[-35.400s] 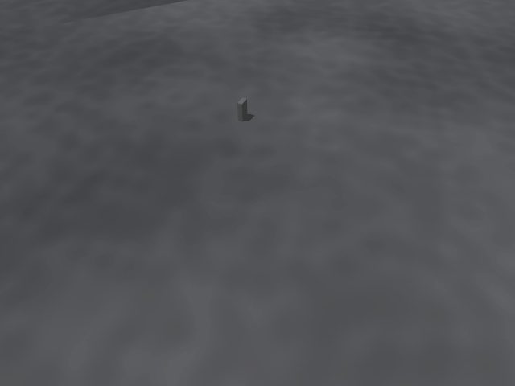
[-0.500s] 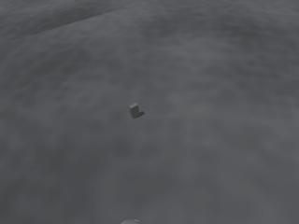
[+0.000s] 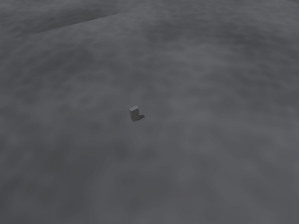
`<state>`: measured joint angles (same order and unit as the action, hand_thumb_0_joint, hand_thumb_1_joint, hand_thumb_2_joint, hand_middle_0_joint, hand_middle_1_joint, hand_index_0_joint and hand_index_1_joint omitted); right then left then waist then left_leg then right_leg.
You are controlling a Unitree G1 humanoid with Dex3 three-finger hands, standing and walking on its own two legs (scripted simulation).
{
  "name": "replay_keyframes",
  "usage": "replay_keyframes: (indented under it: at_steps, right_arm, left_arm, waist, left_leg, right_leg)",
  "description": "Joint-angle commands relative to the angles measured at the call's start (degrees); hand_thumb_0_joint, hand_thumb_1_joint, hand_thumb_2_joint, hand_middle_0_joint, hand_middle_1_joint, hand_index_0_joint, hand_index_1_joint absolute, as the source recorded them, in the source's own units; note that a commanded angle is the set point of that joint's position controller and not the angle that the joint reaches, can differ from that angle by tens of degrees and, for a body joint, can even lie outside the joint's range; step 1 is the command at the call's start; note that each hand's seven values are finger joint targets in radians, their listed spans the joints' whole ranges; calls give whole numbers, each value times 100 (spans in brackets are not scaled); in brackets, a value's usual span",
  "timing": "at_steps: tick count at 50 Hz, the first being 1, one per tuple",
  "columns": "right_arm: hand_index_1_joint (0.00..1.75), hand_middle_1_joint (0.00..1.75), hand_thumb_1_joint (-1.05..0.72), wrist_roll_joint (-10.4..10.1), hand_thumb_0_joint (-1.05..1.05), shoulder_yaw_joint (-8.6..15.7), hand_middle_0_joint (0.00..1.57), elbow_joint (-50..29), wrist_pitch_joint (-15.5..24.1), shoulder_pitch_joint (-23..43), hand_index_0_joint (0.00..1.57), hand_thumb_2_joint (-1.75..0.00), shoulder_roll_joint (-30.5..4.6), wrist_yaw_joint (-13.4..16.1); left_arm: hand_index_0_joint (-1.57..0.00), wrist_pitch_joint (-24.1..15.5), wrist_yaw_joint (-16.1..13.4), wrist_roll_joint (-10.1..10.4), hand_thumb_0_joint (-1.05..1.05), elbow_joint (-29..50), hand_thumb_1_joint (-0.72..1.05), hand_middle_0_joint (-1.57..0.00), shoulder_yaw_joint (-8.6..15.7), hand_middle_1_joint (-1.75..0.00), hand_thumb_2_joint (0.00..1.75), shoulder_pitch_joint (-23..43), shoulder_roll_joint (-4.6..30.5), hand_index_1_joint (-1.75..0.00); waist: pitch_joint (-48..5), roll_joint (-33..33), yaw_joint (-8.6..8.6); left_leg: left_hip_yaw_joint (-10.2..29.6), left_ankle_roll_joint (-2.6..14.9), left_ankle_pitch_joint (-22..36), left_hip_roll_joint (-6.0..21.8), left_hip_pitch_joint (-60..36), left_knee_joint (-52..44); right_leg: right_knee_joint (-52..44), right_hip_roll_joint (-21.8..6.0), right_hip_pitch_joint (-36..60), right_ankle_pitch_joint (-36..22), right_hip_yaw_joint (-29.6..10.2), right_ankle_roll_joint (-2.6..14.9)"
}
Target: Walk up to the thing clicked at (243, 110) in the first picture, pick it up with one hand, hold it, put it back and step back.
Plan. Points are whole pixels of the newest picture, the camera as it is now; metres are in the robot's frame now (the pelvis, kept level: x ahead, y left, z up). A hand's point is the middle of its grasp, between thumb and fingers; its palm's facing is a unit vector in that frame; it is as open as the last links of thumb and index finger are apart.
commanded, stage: step back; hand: left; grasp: from the side
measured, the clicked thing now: (134, 113) +1.07 +0.19 -0.70
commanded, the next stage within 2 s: stand in 0.44 s
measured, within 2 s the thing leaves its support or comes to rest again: neither
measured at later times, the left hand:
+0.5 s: hand out of the picture +0.12 +0.30 -0.15, palm faces +0.02 -0.94 -0.35, open 7.4 cm
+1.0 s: hand out of the picture +0.12 +0.28 -0.14, palm faces -0.05 -0.94 -0.34, open 7.4 cm
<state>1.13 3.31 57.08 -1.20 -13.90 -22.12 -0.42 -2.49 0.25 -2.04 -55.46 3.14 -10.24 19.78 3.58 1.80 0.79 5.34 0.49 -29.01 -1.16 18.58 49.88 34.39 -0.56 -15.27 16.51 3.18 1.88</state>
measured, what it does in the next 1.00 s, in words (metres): steps on the spot: left foot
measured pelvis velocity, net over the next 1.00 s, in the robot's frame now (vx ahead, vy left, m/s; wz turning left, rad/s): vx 0.04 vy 0.03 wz -0.01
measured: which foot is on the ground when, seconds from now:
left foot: up 0.00-0.16, down 0.18-1.00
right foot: down 0.00-1.00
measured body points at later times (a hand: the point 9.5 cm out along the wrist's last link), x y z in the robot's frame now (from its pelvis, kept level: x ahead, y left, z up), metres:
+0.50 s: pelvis +0.04 +0.04 +0.01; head +0.06 +0.05 +0.46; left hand +0.12 +0.35 -0.12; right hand +0.16 -0.25 -0.12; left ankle +0.05 +0.17 -0.73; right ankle +0.03 -0.11 -0.73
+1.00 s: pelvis +0.04 +0.03 +0.02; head +0.05 +0.03 +0.47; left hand +0.13 +0.33 -0.11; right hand +0.11 -0.27 -0.11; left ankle +0.05 +0.17 -0.73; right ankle +0.03 -0.11 -0.73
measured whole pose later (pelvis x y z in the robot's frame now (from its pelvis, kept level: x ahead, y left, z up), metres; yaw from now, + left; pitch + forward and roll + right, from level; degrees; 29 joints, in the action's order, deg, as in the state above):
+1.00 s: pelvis +0.04 +0.03 +0.02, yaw +0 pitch -2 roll +0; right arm 0.2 1.1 66.5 0.1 -4.9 -19.8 -1.2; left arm -1.2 0.4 -0.5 -64.9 -0.3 -5.1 20.2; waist 3.8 -0.2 -0.5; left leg -0.7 -1.8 -8.8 2.3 7.6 18.7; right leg 18.6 -1.6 -5.2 11.1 0.5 -1.4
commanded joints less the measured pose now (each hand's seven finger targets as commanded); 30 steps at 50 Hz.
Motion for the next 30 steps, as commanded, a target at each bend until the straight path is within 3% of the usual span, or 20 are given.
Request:
replay_keyframes:
  at_steps: [1, 6, 8, 9, 10, 11, 12, 13, 14, 16, 17, 19, 21, 22, 24, 30]
  right_arm:
    - [30, 30, -90, 37, 0, 194, 20, -265, 169, -30, 20, -90, -969, 68]
    - [30, 30, -90, 48, 0, 152, 20, -198, 216, 115, 20, -90, -814, 53]
    - [30, 30, -90, 44, 0, 170, 20, -76, 253, 43, 20, -90, -815, 80]
    - [30, 30, -90, 56, 0, 202, 20, -29, 262, 42, 20, -90, -897, 108]
    - [30, 30, -90, 96, 0, 252, 20, -28, 275, 71, 20, -90, -1118, 142]
    - [30, 30, -90, 89, 0, 254, 20, -152, 291, 446, 20, -90, -1360, 150]
    - [30, 30, -90, 39, 0, 262, 20, -216, 273, 800, 20, -90, -1580, 133]
    - [30, 30, -90, 53, 0, 244, 20, -193, 249, 1031, 20, -90, -1496, 117]
    - [30, 30, -90, 59, 0, 192, 20, -145, 234, 1071, 20, -90, -1381, 113]
    - [30, 30, -90, 29, 0, 97, 20, -157, 250, 1205, 20, -90, -1141, 119]
    - [30, 30, -90, -10, 0, 68, 20, -106, 259, 1182, 20, -90, -1060, 121]
    - [30, 30, -90, -20, 0, 40, 20, 21, 261, 1089, 20, -90, -1019, 113]
    - [30, 30, -90, -17, 0, 44, 20, 109, 263, 1201, 20, -90, -1033, 111]
    - [30, 30, -90, -75, 0, 19, 20, 132, 328, 1129, 20, -90, -1137, 95]
    - [30, 30, -90, -90, 0, 20, 20, 185, 350, 1207, 20, -90, -1068, 91]
    - [30, 30, -90, -97, 0, -12, 20, 301, 327, 1356, 20, -90, -960, 60]
  left_arm:
    - [-20, -213, -151, 36, 0, 314, 90, -20, 407, -30, 90, 223, 1712, -30]
    - [-20, -135, -131, 95, 0, 312, 90, -20, 335, -30, 90, 441, 1613, -30]
    - [-20, -50, -120, 145, 0, 334, 90, -20, 258, -30, 90, 526, 1581, -30]
    - [-20, -18, -127, 159, 0, 363, 90, -20, 214, -30, 90, 557, 1459, -30]
    - [-20, 15, -128, 183, 0, 406, 90, -20, 166, -30, 90, 561, 1293, -30]
    - [-20, 66, -125, 252, 0, 384, 90, -20, 132, -30, 90, 503, 1182, -30]
    - [-20, 125, -151, 283, 0, 218, 90, -20, 153, -30, 90, 385, 1298, -30]
    - [-20, 128, -147, 243, 0, 83, 90, -20, 149, -30, 90, 334, 1304, -30]
    - [-20, 97, -132, 207, 0, 45, 90, -20, 123, -30, 90, 327, 1260, -30]
    - [-20, 29, -123, 182, 0, -57, 90, -20, 129, -30, 90, 234, 1394, -30]
    - [-20, 10, -129, 193, 0, -94, 90, -20, 141, -30, 90, 224, 1440, -30]
    - [-20, 11, -120, 212, 0, -110, 90, -20, 118, -30, 90, 425, 1453, -30]
    - [-20, 23, -127, 220, 0, -150, 90, -20, 80, -30, 90, 560, 1379, -30]
    - [-20, 47, -94, 228, 0, -302, 90, -20, -56, -30, 90, 466, 1125, -30]
    - [-20, 38, -83, 208, 0, -355, 90, -20, -63, -30, 90, 538, 1243, -30]
    - [-20, 16, -71, 172, 0, -502, 90, -20, -115, -30, 90, 695, 1270, -30]
  waist:
    - [-8, -725, 65]
    - [-256, -1206, 17]
    - [-395, -982, -125]
    - [-469, -740, -156]
    - [-608, -249, -126]
    - [-605, 290, 23]
    - [-569, 568, 87]
    - [-418, 549, 136]
    - [-419, 450, 184]
    - [-609, 416, 172]
    - [-762, 340, 130]
    - [-877, 310, 41]
    - [-877, 312, 20]
    - [-875, 353, 3]
    - [-841, 96, -43]
    - [-630, -219, -89]
  left_leg:
    - [327, 6, 336, 210, 691, 147]
    - [-529, -48, 670, 227, -53, -1327]
    - [-684, -27, 1758, 123, -777, -2213]
    - [-445, 46, 2432, 223, -1002, -2356]
    - [121, 199, 3103, 733, -1125, -2410]
    - [959, 552, 2810, 1350, -735, -2756]
    - [1194, 978, 2046, 1671, -124, -2860]
    - [1118, 974, 1725, 1648, 271, -2900]
    - [794, 752, 1933, 1423, 100, -2764]
    - [318, 346, 2471, 1003, -234, -2422]
    - [207, 262, 2704, 916, -380, -2302]
    - [140, 224, 2877, 892, -648, -2425]
    - [147, 242, 3459, 967, -851, -2510]
    - [282, 219, 3369, 1030, -983, -2673]
    - [148, 165, 3591, 965, -1191, -2653]
    - [-3, 93, 3380, 909, -1409, -2979]
  right_leg:
    - [-1573, -1526, 279, -269, -1822, 722]
    - [-940, -1323, 310, -2145, -959, 644]
    - [-369, -1121, 13, -2320, -700, 429]
    - [-123, -965, -72, -2175, -600, 235]
    - [159, -720, -247, -1660, -444, 82]
    - [435, -247, -221, -482, -250, -106]
    - [502, -63, 221, 754, -172, -72]
    - [377, -103, 595, 911, -227, -52]
    - [-182, -153, 621, 534, -296, -15]
    - [-455, -411, 623, -803, -556, 15]
    - [-526, -500, 686, -1187, -687, 22]
    - [-510, -585, 693, -1440, -749, 30]
    - [-580, -512, 664, -1563, -624, -34]
    - [-784, -518, 775, -1416, -612, -64]
    - [-984, -592, 779, -1715, -652, -57]
    - [-1460, -653, 767, -1705, -657, -108]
